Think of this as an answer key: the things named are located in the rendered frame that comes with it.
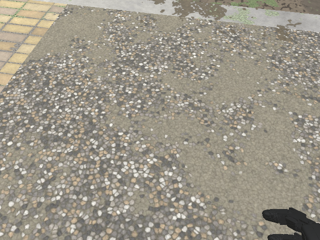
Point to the robot right hand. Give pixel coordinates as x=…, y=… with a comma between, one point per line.
x=294, y=219

